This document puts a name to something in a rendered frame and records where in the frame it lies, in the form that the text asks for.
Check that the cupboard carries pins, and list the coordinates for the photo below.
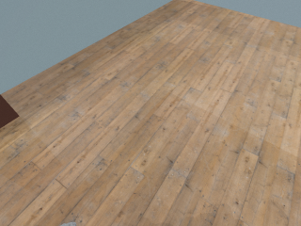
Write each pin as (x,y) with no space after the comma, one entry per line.
(7,113)

